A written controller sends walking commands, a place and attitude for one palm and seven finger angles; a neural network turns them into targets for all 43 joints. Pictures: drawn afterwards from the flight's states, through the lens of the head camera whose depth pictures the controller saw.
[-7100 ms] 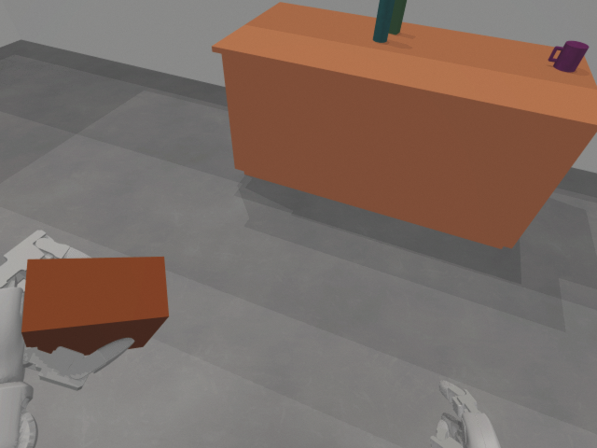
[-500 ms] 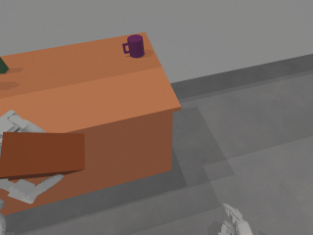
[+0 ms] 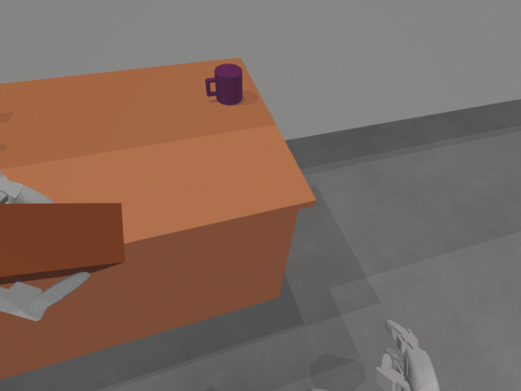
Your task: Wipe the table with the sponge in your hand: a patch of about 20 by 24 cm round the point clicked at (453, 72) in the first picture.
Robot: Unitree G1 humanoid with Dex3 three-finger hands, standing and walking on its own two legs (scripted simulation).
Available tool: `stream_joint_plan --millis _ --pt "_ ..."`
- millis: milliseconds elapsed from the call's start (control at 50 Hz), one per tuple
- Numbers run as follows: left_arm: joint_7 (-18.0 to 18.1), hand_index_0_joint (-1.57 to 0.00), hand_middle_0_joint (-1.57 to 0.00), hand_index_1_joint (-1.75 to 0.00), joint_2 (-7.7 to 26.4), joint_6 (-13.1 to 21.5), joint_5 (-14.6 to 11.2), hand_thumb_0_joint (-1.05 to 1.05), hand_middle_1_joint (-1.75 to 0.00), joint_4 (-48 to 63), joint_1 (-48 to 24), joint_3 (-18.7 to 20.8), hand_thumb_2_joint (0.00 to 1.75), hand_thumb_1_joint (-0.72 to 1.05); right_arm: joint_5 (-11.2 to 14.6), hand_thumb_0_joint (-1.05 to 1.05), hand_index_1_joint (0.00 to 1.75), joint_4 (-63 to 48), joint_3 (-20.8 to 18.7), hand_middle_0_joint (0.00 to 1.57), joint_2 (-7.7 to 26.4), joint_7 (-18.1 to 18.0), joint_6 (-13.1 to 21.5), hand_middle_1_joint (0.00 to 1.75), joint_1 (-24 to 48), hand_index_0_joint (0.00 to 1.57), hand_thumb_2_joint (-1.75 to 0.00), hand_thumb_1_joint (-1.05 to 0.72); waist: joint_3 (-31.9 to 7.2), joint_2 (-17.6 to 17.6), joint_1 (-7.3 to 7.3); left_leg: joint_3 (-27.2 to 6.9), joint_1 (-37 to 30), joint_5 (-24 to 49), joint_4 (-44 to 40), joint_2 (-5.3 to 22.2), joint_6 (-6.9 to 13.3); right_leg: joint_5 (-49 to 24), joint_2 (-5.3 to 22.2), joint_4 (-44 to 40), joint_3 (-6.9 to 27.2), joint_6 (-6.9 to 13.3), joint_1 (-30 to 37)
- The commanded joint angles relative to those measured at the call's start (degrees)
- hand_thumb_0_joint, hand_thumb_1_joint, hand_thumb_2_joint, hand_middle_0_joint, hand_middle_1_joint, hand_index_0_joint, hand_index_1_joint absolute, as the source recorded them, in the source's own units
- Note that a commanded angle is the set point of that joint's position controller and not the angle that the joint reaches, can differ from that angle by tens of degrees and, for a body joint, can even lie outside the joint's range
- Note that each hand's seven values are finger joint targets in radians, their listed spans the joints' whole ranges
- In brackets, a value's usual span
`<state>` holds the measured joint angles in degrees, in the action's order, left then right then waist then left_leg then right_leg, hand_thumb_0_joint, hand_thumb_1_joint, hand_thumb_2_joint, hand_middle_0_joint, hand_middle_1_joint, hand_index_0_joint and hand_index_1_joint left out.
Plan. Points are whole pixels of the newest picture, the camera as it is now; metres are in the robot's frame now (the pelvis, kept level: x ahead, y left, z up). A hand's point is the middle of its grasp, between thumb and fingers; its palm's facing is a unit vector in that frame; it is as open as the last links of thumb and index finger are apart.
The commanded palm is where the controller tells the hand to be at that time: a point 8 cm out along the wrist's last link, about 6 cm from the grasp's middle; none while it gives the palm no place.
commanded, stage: take the last steps up to it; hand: left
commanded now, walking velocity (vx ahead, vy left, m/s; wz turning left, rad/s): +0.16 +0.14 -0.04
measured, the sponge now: (69, 244) +0.24 +0.23 +0.17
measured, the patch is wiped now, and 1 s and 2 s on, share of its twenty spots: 0.00 0.00 0.00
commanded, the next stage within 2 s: come to a stop and stand still in 0.26 s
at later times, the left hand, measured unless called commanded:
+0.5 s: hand (59, 228) +0.25 +0.25 +0.17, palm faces +0.32 -0.82 -0.47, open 10.3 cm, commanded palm +0.20 +0.30 +0.19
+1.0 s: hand (29, 268) +0.20 +0.25 +0.18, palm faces +0.34 -0.84 -0.42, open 10.3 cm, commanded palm +0.16 +0.30 +0.19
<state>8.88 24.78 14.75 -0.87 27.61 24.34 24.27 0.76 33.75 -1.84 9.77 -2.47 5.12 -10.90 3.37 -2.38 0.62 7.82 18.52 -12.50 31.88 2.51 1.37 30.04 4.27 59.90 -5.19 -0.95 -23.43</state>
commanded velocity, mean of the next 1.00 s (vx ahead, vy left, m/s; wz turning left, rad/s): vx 0.03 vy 0.00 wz -0.01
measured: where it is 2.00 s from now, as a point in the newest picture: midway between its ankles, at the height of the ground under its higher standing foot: outside the picture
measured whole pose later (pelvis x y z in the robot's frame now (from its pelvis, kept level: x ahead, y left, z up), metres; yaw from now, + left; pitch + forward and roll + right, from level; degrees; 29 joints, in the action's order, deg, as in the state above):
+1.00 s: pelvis -0.01 +0.02 +0.01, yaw -2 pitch -2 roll +0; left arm 7.6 20.6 8.0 -2.7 29.8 29.5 18.8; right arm 0.2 35.6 2.6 9.6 -1.6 3.8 -11.5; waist 2.5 1.6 -0.8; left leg 0.8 19.6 -17.9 36.7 2.9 -1.2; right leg 13.7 -2.0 28.8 -4.2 3.7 -13.3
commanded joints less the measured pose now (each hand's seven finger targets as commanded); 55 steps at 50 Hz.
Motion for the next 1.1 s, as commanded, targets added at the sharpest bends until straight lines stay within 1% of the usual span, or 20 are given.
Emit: stream_joint_plan --millis 0,120,140,180,220,260,300,420,500,540,560,580,620,680,820,880,900,940,1000,1080 --pt "0.2 -1.2 -1.2 -1.6 5.0 3.4 -0.9 0.0 -1.6 17.3 0.0 1.7 1.3 0.1 0.4 0.0 0.3 -6.6 -2.1 0.2 8.3 0.2 3.8 0.3 2.6 0.2 -0.9 -0.9 -8.7 15.8 -0.56 -11.1 -5.4 6.3 -14.1 11.1 8.3 -4.6 -0.3 -6.4 -1.4 -0.6 -0.4" --pt "1.3 -1.2 -1.2 -1.6 7.4 0.8 -0.6 0.0 -1.6 14.6 0.2 4.1 1.3 0.1 -0.5 0.0 0.3 -5.9 -0.4 0.2 7.9 -0.8 4.1 0.3 3.3 0.2 -0.9 -0.9 -11.0 9.3 -1.38 -9.9 -1.9 -3.7 -9.2 10.4 5.4 -9.3 -1.9 -30.4 -2.9 0.0 13.4" --pt "1.4 -1.2 -1.2 -1.6 8.0 0.5 -0.4 0.0 -1.6 12.7 -0.4 4.7 1.3 0.1 -0.5 0.0 0.3 -5.9 -0.4 0.2 7.5 -0.9 3.5 0.3 3.4 0.2 -0.9 -0.9 -10.6 4.6 -1.22 -7.9 1.7 -8.0 -4.0 8.1 3.6 -11.9 1.0 -36.4 1.9 1.6 16.7" --pt "1.5 -1.2 -1.2 -1.6 9.9 0.0 -0.8 0.0 -1.6 9.6 -1.9 6.0 1.3 0.1 -1.0 0.0 0.3 -6.8 0.0 0.2 6.4 -0.5 2.3 0.3 4.2 0.2 -0.9 -0.9 -7.8 -13.5 -0.84 -3.1 16.0 -18.3 19.6 -2.6 -1.5 -17.4 20.5 -45.6 33.9 11.1 19.6" --pt "0.7 -1.2 -1.2 -1.6 7.1 0.2 -1.9 0.0 -1.6 6.7 -3.6 4.4 1.3 0.1 -0.5 0.0 0.3 -5.1 -1.3 0.2 8.0 0.4 2.5 0.3 3.2 0.2 -0.9 -0.9 -5.4 -10.9 0.33 -9.9 18.6 -11.1 32.8 -0.4 -3.2 -25.5 20.6 -45.5 29.7 11.9 17.6" --pt "0.5 -1.2 -1.2 -1.6 7.0 1.5 -1.1 0.0 -1.6 4.8 -0.8 5.0 1.3 0.1 -0.8 0.0 0.3 -4.4 0.5 0.2 6.5 0.3 1.3 0.3 4.2 0.2 -0.9 -0.9 -7.3 -4.5 0.02 -8.6 19.2 -7.9 32.3 0.5 -3.8 -43.7 15.9 -40.4 16.5 9.6 21.6" --pt "0.5 -1.2 -1.2 -1.6 6.3 2.4 -0.4 0.0 -1.6 4.4 0.0 3.8 1.3 0.1 -0.8 0.0 0.3 -4.7 0.6 0.2 6.2 -0.1 0.8 0.3 5.4 0.2 -0.9 -0.9 -8.6 -3.7 -0.42 -5.8 16.6 -7.3 25.7 -0.1 -3.3 -55.3 13.5 -37.7 10.4 7.6 23.7" --pt "1.5 -1.2 -1.2 -1.6 6.7 2.3 -0.7 0.0 -1.6 13.4 3.2 3.4 1.3 0.1 -0.9 0.0 0.3 -8.3 -0.3 0.2 6.5 -0.4 1.6 0.3 5.5 0.2 -0.9 -0.9 -11.3 -7.3 -2.46 -0.7 6.3 -4.4 5.4 -1.8 -2.4 -57.8 11.4 -36.0 6.7 7.5 26.3" --pt "2.0 -1.2 -1.2 -1.6 7.0 1.2 -1.4 0.0 -1.6 17.8 3.6 4.5 1.3 0.1 -0.9 0.0 0.3 -9.2 -1.2 0.2 7.1 -1.6 0.7 0.3 3.6 0.2 -0.9 -0.9 -13.6 -2.6 -0.93 -2.2 -9.4 11.1 -8.7 -1.1 -2.4 -43.9 6.5 -30.9 4.5 3.7 20.2" --pt "2.0 -1.2 -1.2 -1.6 7.8 1.4 -1.5 0.0 -1.6 19.0 2.0 4.9 1.3 0.1 -0.6 0.0 0.3 -9.5 -2.2 0.2 9.5 -1.9 0.2 0.3 2.8 0.2 -0.9 -0.9 -13.8 10.9 -1.26 -14.5 -18.0 34.5 -8.7 10.7 1.8 -17.6 -0.9 -23.0 1.6 -0.1 8.7" --pt "1.6 -1.2 -1.2 -1.6 7.3 1.5 -1.3 0.0 -1.6 17.7 1.1 3.7 1.3 0.1 -0.5 0.0 0.3 -9.6 -2.4 0.2 9.6 -1.4 0.4 0.3 2.5 0.2 -0.9 -0.9 -12.4 14.1 -1.19 -18.6 -16.8 37.0 -11.4 15.3 4.6 0.3 -2.8 -17.4 2.7 0.1 4.9" --pt "1.1 -1.2 -1.2 -1.6 6.3 1.3 -1.4 0.0 -1.6 13.5 1.2 2.9 1.3 0.1 -0.1 0.0 0.3 -9.5 -2.7 0.2 9.6 -1.3 0.6 0.3 2.4 0.2 -0.9 -0.9 -9.1 13.1 -1.22 -19.9 -13.8 30.1 -14.0 16.5 5.7 4.7 -3.9 -12.3 3.4 0.4 3.0" --pt "1.0 -1.2 -1.2 -1.6 7.9 1.0 -1.1 0.0 -1.6 14.8 -0.6 4.4 1.3 0.1 -1.4 0.0 0.3 -8.2 -1.1 0.2 8.1 -1.2 1.2 0.3 3.6 0.2 -0.9 -0.9 -8.4 20.0 -0.97 -19.0 -11.1 27.4 -14.7 16.9 6.9 0.0 -2.1 -11.1 4.8 0.0 1.9" --pt "0.6 -1.2 -1.2 -1.6 5.2 0.6 -1.1 0.0 -1.6 20.3 -3.1 0.6 1.3 0.1 -1.0 0.0 0.3 -8.1 -1.1 0.2 8.3 0.2 2.9 0.3 2.8 0.2 -0.9 -0.9 -10.6 17.4 -0.36 -12.7 -12.0 24.9 -12.2 13.7 4.7 -5.5 -4.1 -16.8 2.9 -0.3 5.0" --pt "0.6 -1.2 -1.2 -1.6 5.5 -1.8 -1.5 0.0 -1.6 15.9 -0.1 1.8 1.3 0.1 -0.4 0.0 0.3 -8.1 0.1 0.2 8.1 0.7 3.5 0.3 3.8 0.2 -0.9 -0.9 -9.5 12.1 -0.41 -11.0 -1.1 -1.9 -11.7 10.7 2.1 -13.1 -4.9 -36.0 1.4 -0.2 17.6" --pt "0.7 -1.2 -1.2 -1.6 7.4 -2.7 -2.0 0.0 -1.6 13.7 -0.7 3.5 1.3 0.1 -0.3 0.0 0.3 -8.1 0.5 0.2 6.3 0.3 2.2 0.3 4.1 0.2 -0.9 -0.9 -8.8 -3.3 0.06 -4.4 -1.7 -10.8 1.8 0.9 -2.7 -10.3 5.2 -45.7 16.4 4.7 9.9" --pt "0.4 -1.2 -1.2 -1.6 6.3 -3.6 -2.7 0.0 -1.6 12.3 -0.1 2.7 1.3 0.1 -0.2 0.0 0.3 -7.7 0.3 0.2 6.4 0.1 2.0 0.3 4.3 0.2 -0.9 -0.9 -6.3 -6.2 -0.17 -5.7 -2.7 -8.8 6.5 -0.8 -2.9 -6.9 7.8 -47.9 19.7 6.4 5.0" --pt "0.4 -1.2 -1.2 -1.6 5.5 -4.0 -2.9 0.0 -1.6 11.8 0.1 1.9 1.3 0.1 -0.4 0.0 0.3 -7.2 1.1 0.2 5.8 -0.1 1.2 0.3 5.5 0.2 -0.9 -0.9 -4.9 -4.4 -0.1 -7.7 -1.5 -7.3 9.7 -0.4 -2.6 -7.9 9.1 -47.5 18.5 7.9 4.2" --pt "0.8 -1.2 -1.2 -1.6 5.4 -3.3 -2.6 0.0 -1.6 11.4 -2.5 1.2 1.3 0.1 -0.4 0.0 0.3 -6.2 1.8 0.2 6.0 -1.0 1.3 0.3 5.6 0.2 -0.9 -0.9 -7.1 -2.7 -0.11 -7.7 -4.2 -1.6 -0.6 -0.5 -2.1 -14.2 5.1 -43.0 12.2 5.2 8.8" --pt "0.6 -1.2 -1.2 -1.6 5.3 -2.6 -2.2 0.0 -1.6 11.3 -3.8 -0.1 1.3 0.1 0.0 0.0 0.3 -7.0 0.3 0.2 8.9 -1.9 1.4 0.3 5.5 0.2 -0.9 -0.9 -7.1 3.6 -1.23 -12.1 -7.0 6.1 -9.5 4.4 -0.2 -16.4 0.0 -39.9 10.4 2.2 11.3"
